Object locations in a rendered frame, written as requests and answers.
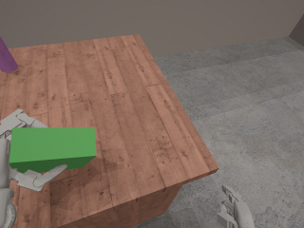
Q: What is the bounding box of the robot right hand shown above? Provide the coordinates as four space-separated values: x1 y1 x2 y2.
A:
218 184 256 228

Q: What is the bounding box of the left robot forearm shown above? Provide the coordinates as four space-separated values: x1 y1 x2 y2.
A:
0 188 17 228

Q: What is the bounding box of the table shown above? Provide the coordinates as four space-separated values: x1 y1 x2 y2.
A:
0 34 219 228

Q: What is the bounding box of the robot left hand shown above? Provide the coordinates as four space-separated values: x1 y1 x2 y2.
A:
0 108 67 192

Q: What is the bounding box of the sponge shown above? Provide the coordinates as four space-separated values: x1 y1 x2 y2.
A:
9 127 97 174

